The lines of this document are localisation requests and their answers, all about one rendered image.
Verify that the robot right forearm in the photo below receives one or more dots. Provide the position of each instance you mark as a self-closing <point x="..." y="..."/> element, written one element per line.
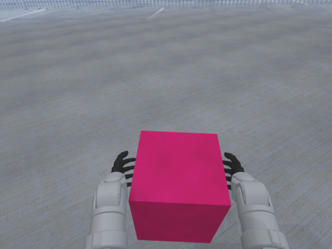
<point x="259" y="225"/>

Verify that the robot right hand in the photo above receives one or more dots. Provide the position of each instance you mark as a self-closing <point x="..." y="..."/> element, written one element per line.
<point x="235" y="166"/>

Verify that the robot left forearm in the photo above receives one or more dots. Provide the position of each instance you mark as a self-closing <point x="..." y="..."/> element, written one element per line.
<point x="108" y="215"/>

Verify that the carton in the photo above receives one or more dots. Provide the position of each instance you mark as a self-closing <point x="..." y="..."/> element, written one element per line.
<point x="179" y="191"/>

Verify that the robot left hand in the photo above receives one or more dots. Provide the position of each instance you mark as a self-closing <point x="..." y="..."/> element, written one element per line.
<point x="119" y="163"/>

